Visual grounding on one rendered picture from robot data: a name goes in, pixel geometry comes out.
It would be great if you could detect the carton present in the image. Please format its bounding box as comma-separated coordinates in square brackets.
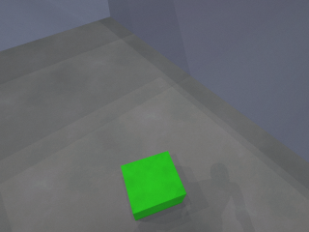
[121, 151, 186, 220]

